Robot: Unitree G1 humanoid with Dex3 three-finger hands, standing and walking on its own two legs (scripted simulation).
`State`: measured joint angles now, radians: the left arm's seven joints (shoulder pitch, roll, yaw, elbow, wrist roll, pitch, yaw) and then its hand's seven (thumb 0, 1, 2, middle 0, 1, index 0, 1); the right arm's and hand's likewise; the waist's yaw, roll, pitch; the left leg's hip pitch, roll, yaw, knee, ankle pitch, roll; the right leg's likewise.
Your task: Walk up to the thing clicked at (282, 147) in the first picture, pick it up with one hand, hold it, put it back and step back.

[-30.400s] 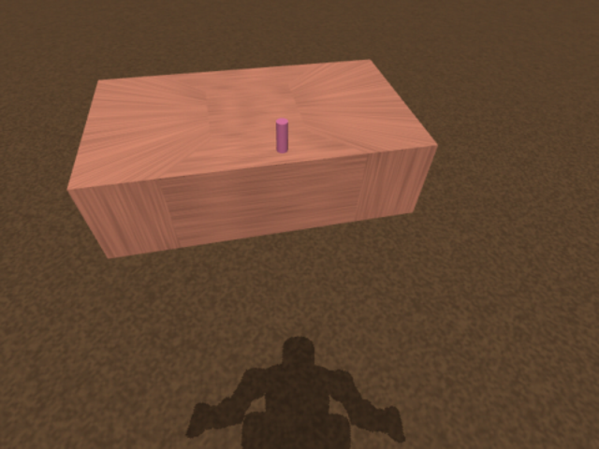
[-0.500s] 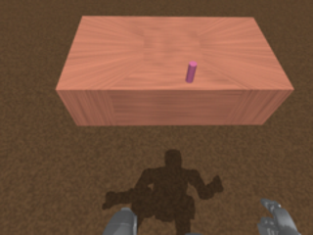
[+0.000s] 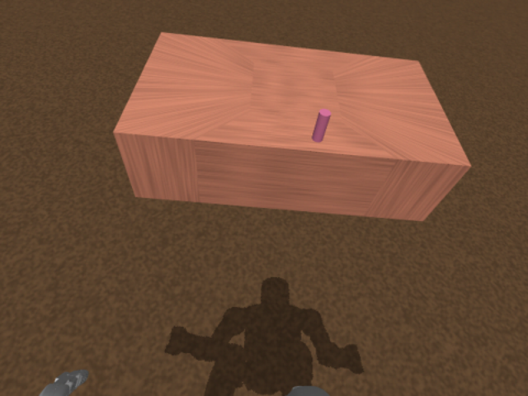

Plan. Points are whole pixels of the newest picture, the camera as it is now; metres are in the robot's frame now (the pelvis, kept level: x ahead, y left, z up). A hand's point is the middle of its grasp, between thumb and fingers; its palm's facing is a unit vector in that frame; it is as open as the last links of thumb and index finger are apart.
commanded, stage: step back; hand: right
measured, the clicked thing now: (321, 126) +1.05 -0.23 -0.31
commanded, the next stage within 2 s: stand in 0.96 s
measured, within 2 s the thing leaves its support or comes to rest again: neither
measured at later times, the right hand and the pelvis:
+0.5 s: hand out of the picture +0.06 -0.26 -0.15, palm faces -0.01 +0.94 -0.33, open 7.4 cm; pelvis -0.01 -0.02 +0.00, yaw -1 degrees
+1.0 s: hand out of the picture +0.13 -0.28 -0.15, palm faces +0.01 +0.93 -0.36, open 7.4 cm; pelvis +0.01 -0.03 +0.00, yaw -1 degrees
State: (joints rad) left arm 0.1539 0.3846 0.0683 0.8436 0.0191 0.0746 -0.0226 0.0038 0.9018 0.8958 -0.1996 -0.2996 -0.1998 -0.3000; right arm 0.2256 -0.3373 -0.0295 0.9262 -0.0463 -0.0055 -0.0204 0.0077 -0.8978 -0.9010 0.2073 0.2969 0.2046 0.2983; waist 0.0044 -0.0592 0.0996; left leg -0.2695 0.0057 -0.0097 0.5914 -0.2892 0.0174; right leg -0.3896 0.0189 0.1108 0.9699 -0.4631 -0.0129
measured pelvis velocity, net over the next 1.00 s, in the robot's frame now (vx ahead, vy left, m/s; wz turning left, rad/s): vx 0.01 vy -0.03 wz -0.01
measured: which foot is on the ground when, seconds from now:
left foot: down 0.00-1.00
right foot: up 0.00-0.08, down 0.10-1.00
